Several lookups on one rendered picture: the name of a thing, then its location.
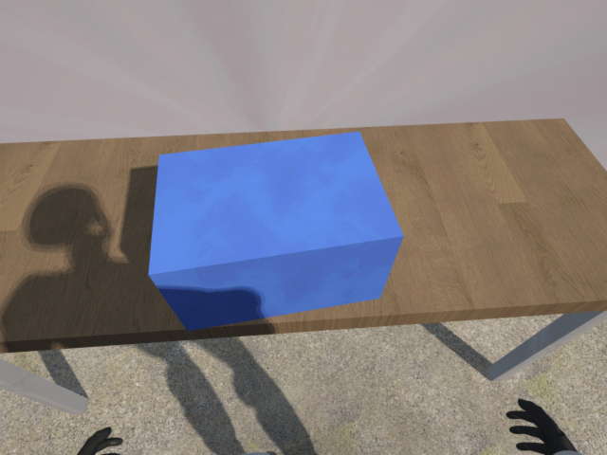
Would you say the right robot hand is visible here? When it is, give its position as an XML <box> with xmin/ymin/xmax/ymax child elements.
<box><xmin>506</xmin><ymin>399</ymin><xmax>577</xmax><ymax>455</ymax></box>

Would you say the carton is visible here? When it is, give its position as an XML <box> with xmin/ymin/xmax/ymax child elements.
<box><xmin>148</xmin><ymin>132</ymin><xmax>404</xmax><ymax>331</ymax></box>

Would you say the table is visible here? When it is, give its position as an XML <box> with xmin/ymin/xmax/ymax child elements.
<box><xmin>0</xmin><ymin>118</ymin><xmax>607</xmax><ymax>414</ymax></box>

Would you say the left robot hand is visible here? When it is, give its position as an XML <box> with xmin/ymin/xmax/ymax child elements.
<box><xmin>77</xmin><ymin>427</ymin><xmax>123</xmax><ymax>455</ymax></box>

